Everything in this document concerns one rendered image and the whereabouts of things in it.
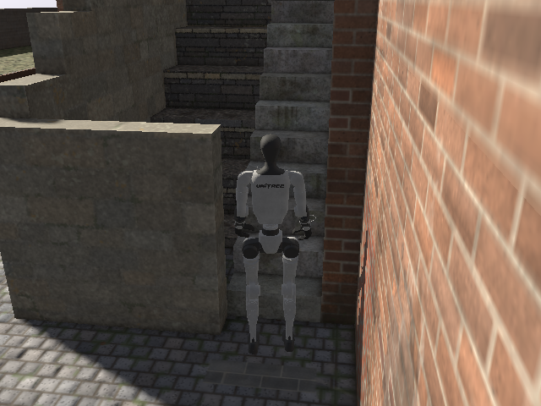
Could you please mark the left robot hand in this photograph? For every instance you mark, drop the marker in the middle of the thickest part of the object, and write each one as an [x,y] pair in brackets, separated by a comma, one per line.
[242,234]

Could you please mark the right robot hand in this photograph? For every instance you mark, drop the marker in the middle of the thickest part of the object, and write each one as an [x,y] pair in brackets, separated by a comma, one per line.
[307,233]

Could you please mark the right robot forearm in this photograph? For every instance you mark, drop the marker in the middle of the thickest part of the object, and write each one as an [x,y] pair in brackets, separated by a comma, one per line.
[305,221]

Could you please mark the left robot forearm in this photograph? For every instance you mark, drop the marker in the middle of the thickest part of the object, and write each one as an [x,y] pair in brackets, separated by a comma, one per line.
[239,221]

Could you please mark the left robot foot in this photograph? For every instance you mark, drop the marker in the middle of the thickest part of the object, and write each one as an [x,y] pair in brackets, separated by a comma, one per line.
[253,347]

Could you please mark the robot right upper arm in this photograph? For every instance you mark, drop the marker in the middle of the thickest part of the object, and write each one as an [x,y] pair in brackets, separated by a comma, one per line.
[296,179]

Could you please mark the robot foot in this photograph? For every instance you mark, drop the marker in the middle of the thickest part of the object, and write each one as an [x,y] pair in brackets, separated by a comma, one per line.
[289,344]
[253,347]

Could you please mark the robot left upper arm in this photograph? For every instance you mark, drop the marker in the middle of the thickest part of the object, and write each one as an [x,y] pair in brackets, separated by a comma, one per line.
[244,178]

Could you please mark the right robot foot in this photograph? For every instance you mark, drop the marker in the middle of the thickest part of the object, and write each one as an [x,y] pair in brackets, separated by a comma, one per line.
[289,344]

